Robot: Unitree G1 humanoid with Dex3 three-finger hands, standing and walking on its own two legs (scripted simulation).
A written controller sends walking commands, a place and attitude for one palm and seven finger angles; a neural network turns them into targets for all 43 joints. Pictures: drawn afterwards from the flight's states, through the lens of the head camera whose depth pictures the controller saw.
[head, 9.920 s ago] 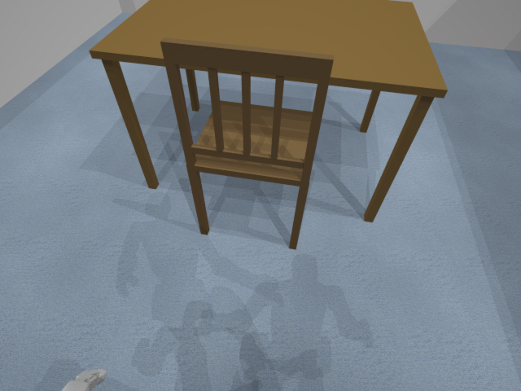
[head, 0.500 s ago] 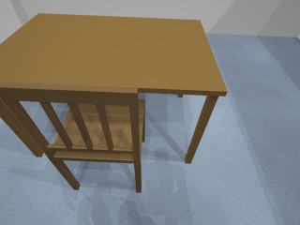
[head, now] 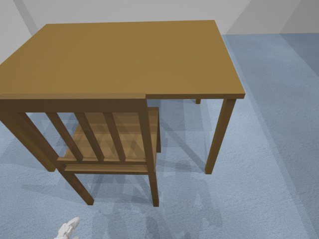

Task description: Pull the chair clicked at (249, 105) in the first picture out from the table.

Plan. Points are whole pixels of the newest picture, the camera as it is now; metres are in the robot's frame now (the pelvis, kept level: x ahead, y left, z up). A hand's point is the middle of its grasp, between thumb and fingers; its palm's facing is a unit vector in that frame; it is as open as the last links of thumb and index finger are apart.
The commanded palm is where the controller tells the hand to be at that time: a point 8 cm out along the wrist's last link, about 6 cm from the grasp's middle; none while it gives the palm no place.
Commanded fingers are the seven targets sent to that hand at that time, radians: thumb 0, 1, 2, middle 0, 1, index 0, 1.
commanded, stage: raise the hand toward the chair's back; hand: left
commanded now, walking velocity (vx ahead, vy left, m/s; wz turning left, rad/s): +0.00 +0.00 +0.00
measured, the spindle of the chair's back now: (91, 138) +0.47 +0.28 -0.09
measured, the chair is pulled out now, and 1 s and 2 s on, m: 0.00 0.00 0.00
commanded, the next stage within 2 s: aim the fingers beside a spindle in 1.94 s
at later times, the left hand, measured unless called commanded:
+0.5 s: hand (92, 227) +0.17 +0.18 -0.03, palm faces +0.08 -0.99 -0.07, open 11.3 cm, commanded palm +0.14 +0.23 -0.05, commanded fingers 0.00 0.11 0.56 -0.12 -0.18 -0.12 -0.18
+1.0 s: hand (97, 216) +0.20 +0.18 -0.06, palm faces -0.09 -1.00 -0.04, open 15.5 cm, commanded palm +0.17 +0.25 -0.04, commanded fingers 0.00 -0.48 0.31 -0.06 -0.08 -0.06 -0.08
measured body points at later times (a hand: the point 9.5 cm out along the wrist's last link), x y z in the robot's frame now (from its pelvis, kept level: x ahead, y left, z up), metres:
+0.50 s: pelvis -0.02 -0.01 -0.11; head +0.07 +0.00 +0.33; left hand +0.16 +0.23 -0.03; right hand +0.24 -0.20 -0.17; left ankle -0.01 +0.11 -0.73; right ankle +0.03 -0.10 -0.73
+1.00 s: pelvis -0.02 +0.01 -0.09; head +0.07 +0.03 +0.35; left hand +0.20 +0.23 -0.06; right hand +0.18 -0.24 -0.16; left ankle -0.01 +0.11 -0.73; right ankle +0.03 -0.10 -0.73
